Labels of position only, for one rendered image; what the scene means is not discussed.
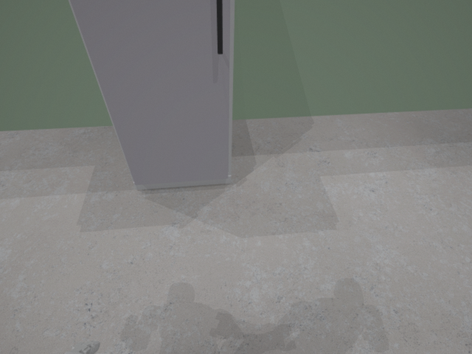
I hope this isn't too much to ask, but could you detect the fridge door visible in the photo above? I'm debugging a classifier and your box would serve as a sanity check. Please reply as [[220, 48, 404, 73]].
[[70, 0, 230, 185]]

